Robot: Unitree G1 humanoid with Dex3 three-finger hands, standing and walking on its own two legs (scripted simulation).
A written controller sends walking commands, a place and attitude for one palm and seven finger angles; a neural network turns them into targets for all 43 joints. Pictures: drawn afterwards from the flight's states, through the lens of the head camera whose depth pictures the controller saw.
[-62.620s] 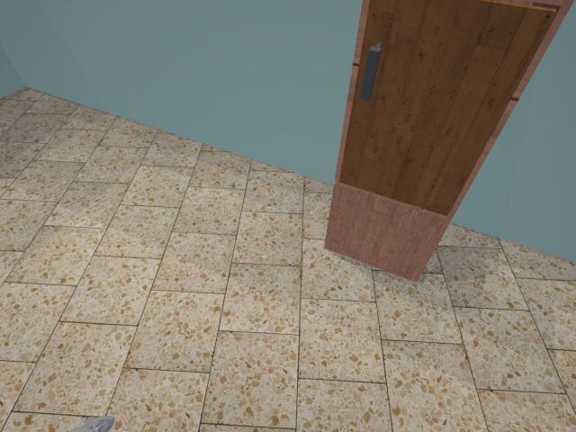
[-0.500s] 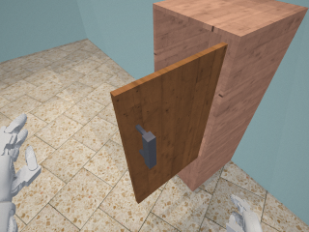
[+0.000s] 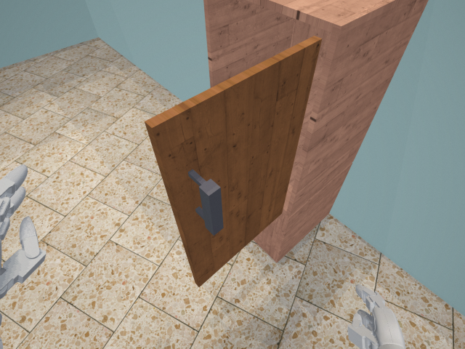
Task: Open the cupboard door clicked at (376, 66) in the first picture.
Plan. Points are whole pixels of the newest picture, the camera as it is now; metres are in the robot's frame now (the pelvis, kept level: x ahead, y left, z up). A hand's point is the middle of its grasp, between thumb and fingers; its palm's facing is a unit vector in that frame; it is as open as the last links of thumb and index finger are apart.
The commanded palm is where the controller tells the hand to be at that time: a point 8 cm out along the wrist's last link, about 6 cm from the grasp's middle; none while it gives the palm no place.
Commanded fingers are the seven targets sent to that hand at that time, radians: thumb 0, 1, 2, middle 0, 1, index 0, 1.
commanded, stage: step back with the hand held close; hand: left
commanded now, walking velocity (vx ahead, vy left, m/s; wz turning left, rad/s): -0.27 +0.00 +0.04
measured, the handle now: (204, 202) +0.34 +0.08 +0.07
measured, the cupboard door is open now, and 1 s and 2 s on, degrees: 91 91 91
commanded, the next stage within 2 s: stop stepping back and stand still in 0.66 s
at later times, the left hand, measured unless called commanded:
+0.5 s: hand out of the picture +0.07 +0.29 +0.16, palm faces +0.53 -0.69 -0.49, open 7.4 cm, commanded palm +0.00 +0.32 +0.17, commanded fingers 0.00 0.90 0.90 -0.20 -0.30 -0.20 -0.30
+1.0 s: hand out of the picture -0.03 +0.26 +0.16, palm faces +0.41 -0.77 -0.50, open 7.4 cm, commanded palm -0.09 +0.30 +0.17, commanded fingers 0.00 0.90 0.90 -0.20 -0.30 -0.20 -0.30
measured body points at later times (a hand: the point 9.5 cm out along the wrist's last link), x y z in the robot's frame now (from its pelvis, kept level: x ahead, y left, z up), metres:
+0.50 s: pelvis -0.10 +0.01 -0.02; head -0.09 +0.01 +0.42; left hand +0.03 +0.32 +0.18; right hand +0.08 -0.21 -0.11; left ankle +0.01 +0.11 -0.73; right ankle -0.01 -0.11 -0.74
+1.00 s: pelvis -0.23 +0.00 -0.02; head -0.20 +0.01 +0.43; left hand -0.06 +0.30 +0.19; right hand -0.04 -0.21 -0.10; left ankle -0.08 +0.11 -0.73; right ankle -0.34 -0.11 -0.74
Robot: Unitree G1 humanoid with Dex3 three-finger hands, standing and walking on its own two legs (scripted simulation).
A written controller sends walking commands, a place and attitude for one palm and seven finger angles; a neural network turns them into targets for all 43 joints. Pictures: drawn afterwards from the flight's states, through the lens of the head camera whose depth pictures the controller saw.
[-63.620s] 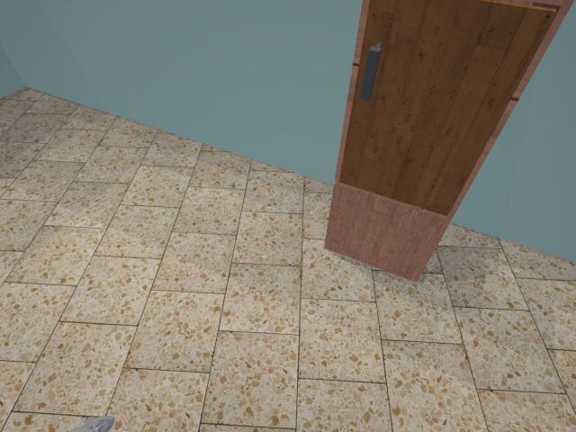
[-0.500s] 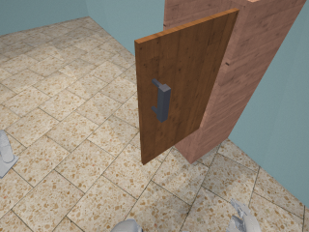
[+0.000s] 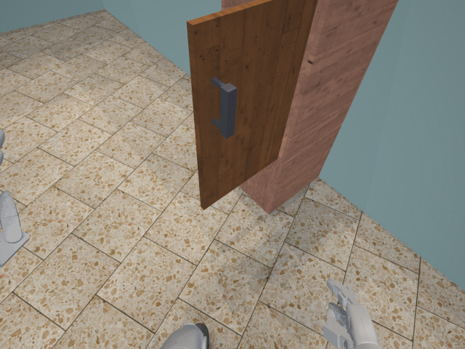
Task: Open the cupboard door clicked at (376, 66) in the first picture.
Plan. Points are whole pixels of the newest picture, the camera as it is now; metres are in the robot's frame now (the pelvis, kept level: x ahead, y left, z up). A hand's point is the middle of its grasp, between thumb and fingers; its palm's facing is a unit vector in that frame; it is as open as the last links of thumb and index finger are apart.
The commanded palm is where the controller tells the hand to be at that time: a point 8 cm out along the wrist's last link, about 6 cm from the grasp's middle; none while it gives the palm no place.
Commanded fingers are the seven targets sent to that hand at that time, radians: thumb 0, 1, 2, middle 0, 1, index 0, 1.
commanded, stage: stop stepping back and stand still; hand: left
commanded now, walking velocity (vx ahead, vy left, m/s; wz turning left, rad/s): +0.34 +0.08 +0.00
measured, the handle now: (221, 107) +0.58 +0.08 +0.08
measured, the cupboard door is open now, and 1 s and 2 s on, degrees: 91 91 91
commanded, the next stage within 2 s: let the arm hang, fingers relaxed in 0.82 s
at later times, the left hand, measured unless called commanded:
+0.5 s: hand out of the picture +0.14 +0.27 +0.18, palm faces +0.46 -0.76 -0.47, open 7.4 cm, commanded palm +0.09 +0.30 +0.19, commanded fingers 0.00 0.90 0.90 -0.20 -0.30 -0.20 -0.30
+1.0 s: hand (12, 313) +0.14 +0.30 +0.08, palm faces +0.29 -0.81 -0.51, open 7.4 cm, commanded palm none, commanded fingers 0.00 0.90 0.90 -0.20 -0.30 -0.20 -0.30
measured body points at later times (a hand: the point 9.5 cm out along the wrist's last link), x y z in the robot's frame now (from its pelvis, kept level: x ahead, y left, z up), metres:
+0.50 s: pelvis -0.05 +0.00 +0.02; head -0.07 +0.00 +0.47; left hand +0.11 +0.30 +0.20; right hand +0.05 -0.26 -0.08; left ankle -0.01 +0.13 -0.68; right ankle -0.07 -0.09 -0.73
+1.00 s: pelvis -0.06 +0.03 +0.00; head -0.06 +0.00 +0.45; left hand +0.12 +0.34 +0.11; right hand +0.11 -0.20 -0.10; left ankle -0.02 +0.14 -0.72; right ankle -0.07 -0.09 -0.72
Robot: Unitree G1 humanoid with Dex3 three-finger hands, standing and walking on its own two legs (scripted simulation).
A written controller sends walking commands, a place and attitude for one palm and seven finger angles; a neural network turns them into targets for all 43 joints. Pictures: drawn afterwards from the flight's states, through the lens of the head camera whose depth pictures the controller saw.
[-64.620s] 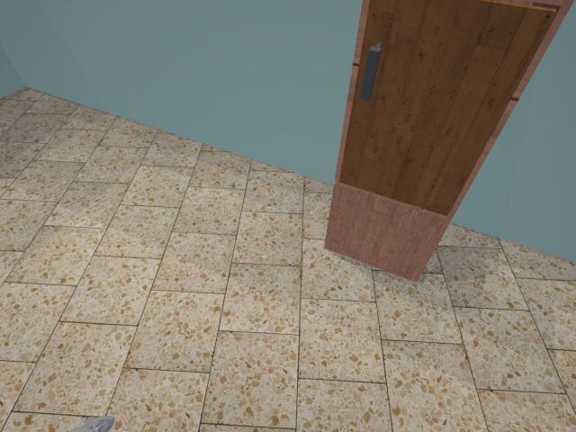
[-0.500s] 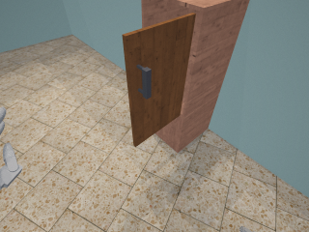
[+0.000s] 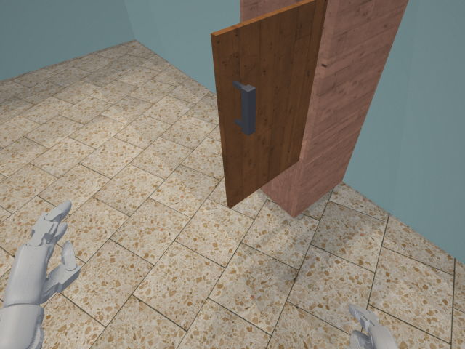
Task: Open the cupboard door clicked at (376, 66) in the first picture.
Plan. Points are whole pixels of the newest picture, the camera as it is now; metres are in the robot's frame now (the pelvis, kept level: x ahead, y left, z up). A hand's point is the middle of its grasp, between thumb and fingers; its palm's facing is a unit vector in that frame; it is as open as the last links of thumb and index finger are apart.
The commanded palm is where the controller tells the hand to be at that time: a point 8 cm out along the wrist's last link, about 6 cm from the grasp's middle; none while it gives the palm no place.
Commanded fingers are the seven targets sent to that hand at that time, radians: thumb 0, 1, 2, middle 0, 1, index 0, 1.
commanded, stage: let the arm hang, fingers relaxed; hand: left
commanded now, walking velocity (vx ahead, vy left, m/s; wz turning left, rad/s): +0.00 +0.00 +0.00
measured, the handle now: (242, 107) +0.64 +0.03 +0.08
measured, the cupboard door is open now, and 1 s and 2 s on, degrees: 91 91 91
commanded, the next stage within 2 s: look to check the result in 1.02 s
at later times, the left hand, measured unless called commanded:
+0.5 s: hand out of the picture -0.08 +0.19 -0.16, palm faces +0.05 -0.97 -0.22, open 7.3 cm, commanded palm none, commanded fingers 0.00 0.90 0.90 -0.20 -0.30 -0.20 -0.30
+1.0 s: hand out of the picture -0.02 +0.16 -0.17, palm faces +0.04 -0.99 -0.16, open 7.3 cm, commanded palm none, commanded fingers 0.00 0.90 0.90 -0.20 -0.30 -0.20 -0.30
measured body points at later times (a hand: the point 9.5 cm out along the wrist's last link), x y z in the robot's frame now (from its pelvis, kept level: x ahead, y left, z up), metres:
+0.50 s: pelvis -0.02 +0.01 +0.01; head +0.00 +0.00 +0.46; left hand -0.08 +0.24 -0.14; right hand -0.04 -0.21 -0.15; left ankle +0.04 +0.11 -0.73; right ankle -0.01 -0.11 -0.73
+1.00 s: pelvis -0.01 +0.00 +0.01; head -0.01 +0.00 +0.46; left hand -0.02 +0.21 -0.15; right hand -0.04 -0.20 -0.16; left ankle +0.04 +0.11 -0.73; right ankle -0.01 -0.11 -0.73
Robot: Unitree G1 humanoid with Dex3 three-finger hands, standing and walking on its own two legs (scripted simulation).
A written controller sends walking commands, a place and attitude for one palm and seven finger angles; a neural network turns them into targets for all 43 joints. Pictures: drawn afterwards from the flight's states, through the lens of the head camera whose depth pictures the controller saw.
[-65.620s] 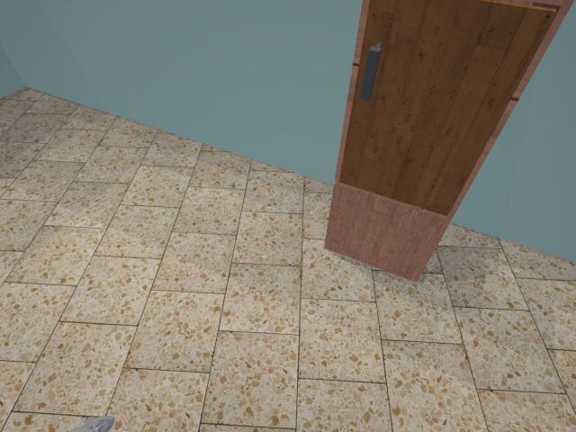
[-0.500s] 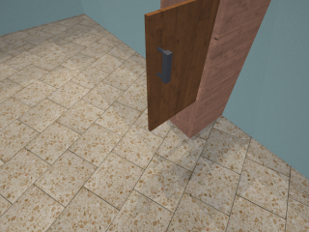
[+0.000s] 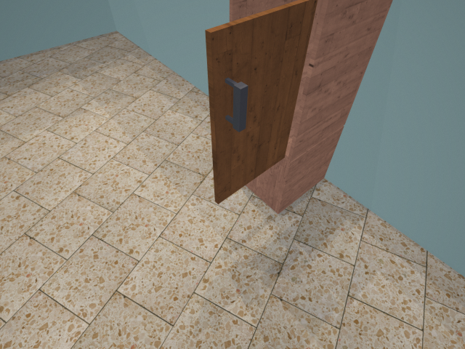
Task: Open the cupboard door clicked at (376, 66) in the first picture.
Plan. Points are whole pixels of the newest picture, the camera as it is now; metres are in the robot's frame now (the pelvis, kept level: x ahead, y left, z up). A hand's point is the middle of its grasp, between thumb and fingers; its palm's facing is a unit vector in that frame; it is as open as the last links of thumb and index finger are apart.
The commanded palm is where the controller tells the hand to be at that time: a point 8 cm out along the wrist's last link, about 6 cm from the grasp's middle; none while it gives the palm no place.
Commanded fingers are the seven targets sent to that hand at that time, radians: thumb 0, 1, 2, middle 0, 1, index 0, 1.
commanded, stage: let the arm hang, fingers relaxed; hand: left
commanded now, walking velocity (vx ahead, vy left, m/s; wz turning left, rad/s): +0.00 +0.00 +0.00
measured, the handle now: (234, 104) +0.66 +0.03 +0.07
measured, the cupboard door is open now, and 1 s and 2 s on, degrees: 91 91 91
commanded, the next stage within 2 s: look to check the result in 0.02 s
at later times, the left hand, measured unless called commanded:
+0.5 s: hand out of the picture +0.01 +0.17 -0.17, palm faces +0.03 -0.98 -0.20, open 7.4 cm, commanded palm none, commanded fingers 0.00 0.90 0.90 -0.20 -0.30 -0.20 -0.30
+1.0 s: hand out of the picture +0.05 +0.18 -0.17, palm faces +0.02 -0.97 -0.23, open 7.4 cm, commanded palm none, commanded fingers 0.00 0.90 0.90 -0.20 -0.30 -0.20 -0.30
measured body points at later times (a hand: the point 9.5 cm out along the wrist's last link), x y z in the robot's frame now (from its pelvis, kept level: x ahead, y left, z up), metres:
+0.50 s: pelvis +0.02 +0.00 +0.00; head +0.03 -0.01 +0.45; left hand +0.01 +0.22 -0.16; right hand +0.02 -0.22 -0.16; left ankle +0.06 +0.11 -0.74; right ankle +0.00 -0.12 -0.74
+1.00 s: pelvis +0.04 -0.01 +0.01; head +0.05 -0.01 +0.46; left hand +0.05 +0.24 -0.15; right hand +0.06 -0.24 -0.16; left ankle +0.06 +0.11 -0.74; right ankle +0.00 -0.12 -0.74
